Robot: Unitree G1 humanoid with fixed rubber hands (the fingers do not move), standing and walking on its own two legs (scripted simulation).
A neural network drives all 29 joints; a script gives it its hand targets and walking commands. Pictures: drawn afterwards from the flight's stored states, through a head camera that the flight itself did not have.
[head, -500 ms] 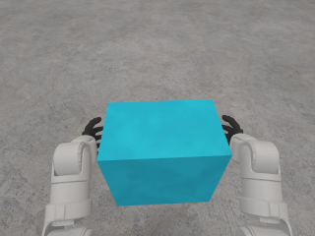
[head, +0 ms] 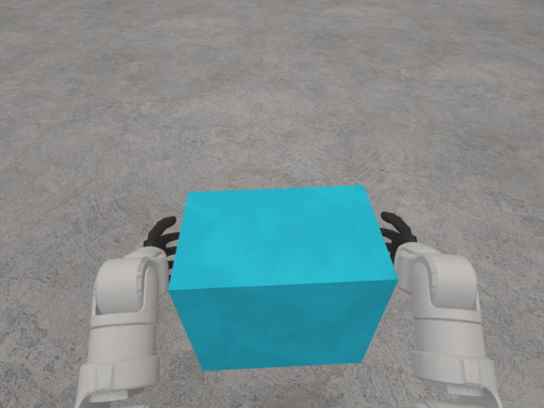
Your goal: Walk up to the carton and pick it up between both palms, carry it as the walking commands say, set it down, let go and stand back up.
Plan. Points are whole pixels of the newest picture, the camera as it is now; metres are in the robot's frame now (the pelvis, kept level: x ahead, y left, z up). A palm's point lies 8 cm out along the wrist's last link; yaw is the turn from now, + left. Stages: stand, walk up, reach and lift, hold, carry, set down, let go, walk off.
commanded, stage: carry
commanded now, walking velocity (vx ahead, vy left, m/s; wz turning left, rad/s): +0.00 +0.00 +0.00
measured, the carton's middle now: (279, 282) +0.31 +0.00 +0.04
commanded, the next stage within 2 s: none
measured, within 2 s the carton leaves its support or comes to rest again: neither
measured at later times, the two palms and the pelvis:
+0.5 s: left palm (158, 271) +0.30 +0.17 +0.09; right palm (404, 266) +0.31 -0.17 +0.09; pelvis +0.00 +0.00 +0.00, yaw +0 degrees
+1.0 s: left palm (161, 278) +0.29 +0.17 +0.09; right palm (410, 273) +0.30 -0.18 +0.09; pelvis +0.00 -0.01 +0.00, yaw +0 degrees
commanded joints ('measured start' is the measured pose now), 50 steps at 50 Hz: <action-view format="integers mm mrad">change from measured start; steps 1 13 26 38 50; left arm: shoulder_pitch -704 -682 -748 -699 -538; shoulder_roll -963 -941 -939 -927 -941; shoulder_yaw -677 -652 -724 -713 -708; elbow -184 -160 -269 -253 -267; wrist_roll -372 -343 -395 -373 -347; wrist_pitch -20 -36 -58 -50 -45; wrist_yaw -258 -260 -258 -261 -266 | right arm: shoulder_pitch -639 -621 -698 -652 -483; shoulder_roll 995 979 970 950 989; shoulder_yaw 669 641 713 692 701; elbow -156 -104 -229 -224 -226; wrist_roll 337 311 358 325 317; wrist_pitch -26 -37 -58 -55 -45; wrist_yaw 227 229 219 222 224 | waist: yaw -5 -2 2 0 -2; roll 16 14 -2 34 -14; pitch -377 -401 -394 -330 -355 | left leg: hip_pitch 79 102 105 52 81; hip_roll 120 116 118 126 100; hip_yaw -111 -91 -87 -120 -79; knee -158 -102 -117 -187 -126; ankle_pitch -28 58 54 -76 10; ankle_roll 31 34 30 32 18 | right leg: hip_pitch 177 197 191 179 172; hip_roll -121 -140 -135 -114 -147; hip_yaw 99 118 113 95 124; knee -93 -84 -89 -92 -132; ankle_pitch -51 38 11 -93 -87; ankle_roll -22 -29 -29 -25 -26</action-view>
